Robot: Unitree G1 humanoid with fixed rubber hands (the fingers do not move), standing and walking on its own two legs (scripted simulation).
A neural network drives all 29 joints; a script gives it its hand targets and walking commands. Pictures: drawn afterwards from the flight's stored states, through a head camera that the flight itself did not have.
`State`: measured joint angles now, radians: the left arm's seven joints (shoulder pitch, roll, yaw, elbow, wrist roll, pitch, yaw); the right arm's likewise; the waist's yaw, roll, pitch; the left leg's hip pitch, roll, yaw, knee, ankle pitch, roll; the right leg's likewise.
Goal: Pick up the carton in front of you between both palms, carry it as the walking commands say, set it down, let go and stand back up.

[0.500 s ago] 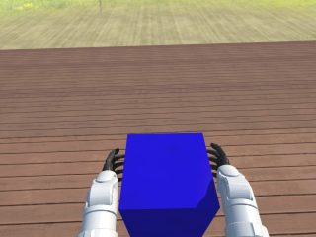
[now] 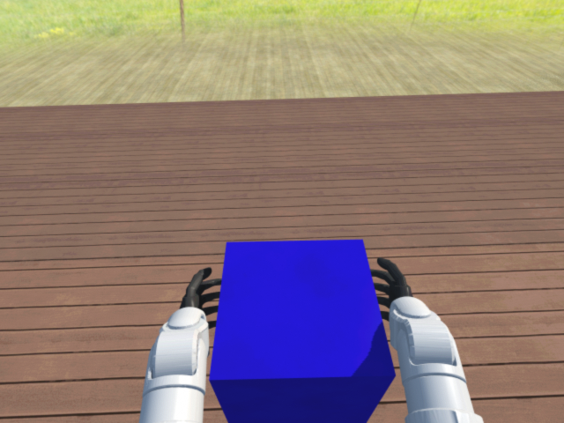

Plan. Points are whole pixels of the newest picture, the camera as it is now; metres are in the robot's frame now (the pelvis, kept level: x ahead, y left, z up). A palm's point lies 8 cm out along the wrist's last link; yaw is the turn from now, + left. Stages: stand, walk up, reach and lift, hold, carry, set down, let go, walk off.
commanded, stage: hold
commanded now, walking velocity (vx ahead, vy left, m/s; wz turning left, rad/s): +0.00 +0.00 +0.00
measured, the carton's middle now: (296, 339) +0.28 +0.00 -0.03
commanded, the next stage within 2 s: carry in 1.34 s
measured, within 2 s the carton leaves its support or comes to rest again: neither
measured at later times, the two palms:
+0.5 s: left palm (192, 319) +0.28 +0.15 +0.05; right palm (400, 308) +0.28 -0.15 +0.05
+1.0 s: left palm (193, 319) +0.28 +0.15 +0.05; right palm (400, 308) +0.28 -0.15 +0.05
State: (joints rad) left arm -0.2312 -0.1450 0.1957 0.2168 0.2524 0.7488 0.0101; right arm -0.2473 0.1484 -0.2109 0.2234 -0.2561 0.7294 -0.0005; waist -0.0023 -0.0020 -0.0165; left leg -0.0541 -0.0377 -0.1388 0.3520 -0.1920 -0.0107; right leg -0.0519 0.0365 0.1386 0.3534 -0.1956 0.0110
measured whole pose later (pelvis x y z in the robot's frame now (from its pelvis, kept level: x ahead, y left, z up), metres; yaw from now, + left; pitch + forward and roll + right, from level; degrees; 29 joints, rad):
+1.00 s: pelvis +0.00 +0.00 +0.00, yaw +0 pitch -7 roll +0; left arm -0.25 -0.15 0.21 0.23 0.28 0.77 0.00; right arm -0.27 0.15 -0.23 0.24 -0.28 0.75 0.01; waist 0.00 0.00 0.00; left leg -0.04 -0.04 -0.13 0.35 -0.19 -0.01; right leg -0.04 0.03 0.13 0.35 -0.19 0.01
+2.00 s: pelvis +0.21 -0.02 +0.00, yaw -1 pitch +6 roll -1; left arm -0.15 -0.13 0.12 -0.36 0.10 1.22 0.10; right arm -0.17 0.13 -0.10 -0.35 -0.10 1.21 -0.10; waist -0.03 0.02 -0.11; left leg -0.07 0.05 0.15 0.28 -0.30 0.00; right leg -0.55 -0.07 -0.14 0.69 -0.27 0.00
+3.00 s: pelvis +0.87 -0.04 -0.01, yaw -1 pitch +4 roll -1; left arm -0.15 -0.13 0.10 -0.42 0.11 1.20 0.10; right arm -0.18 0.14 -0.11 -0.38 -0.09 1.17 -0.08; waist -0.01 0.00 -0.07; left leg 0.04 0.02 0.21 0.27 -0.37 0.02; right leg -0.60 -0.08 -0.17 0.61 -0.07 -0.03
